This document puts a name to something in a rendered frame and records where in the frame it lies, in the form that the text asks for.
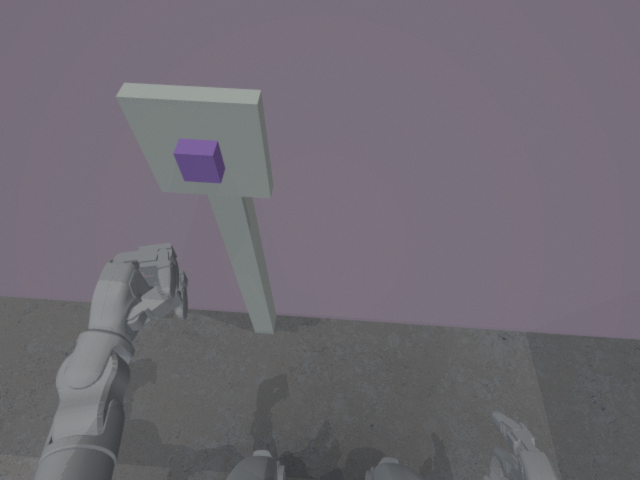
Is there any button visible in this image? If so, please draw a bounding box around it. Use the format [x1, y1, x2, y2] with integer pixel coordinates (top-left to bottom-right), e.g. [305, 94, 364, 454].
[173, 139, 225, 183]

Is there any right robot hand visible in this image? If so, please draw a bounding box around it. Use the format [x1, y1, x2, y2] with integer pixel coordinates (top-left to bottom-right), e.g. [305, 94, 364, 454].
[484, 411, 559, 480]

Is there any left robot hand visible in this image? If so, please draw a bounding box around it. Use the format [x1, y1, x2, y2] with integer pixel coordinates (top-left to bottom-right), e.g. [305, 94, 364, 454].
[88, 243, 188, 343]

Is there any left robot thigh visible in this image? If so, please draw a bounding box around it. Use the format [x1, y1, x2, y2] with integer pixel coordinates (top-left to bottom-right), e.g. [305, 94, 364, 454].
[226, 456, 285, 480]

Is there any left robot forearm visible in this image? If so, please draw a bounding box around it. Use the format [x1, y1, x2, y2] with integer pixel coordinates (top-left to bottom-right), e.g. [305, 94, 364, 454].
[34, 330, 135, 480]

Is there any panel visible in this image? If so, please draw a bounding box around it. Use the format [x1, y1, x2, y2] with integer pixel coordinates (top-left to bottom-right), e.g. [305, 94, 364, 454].
[116, 83, 277, 334]

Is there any right robot shin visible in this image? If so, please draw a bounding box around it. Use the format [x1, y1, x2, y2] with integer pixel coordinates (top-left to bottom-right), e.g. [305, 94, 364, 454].
[378, 457, 399, 465]

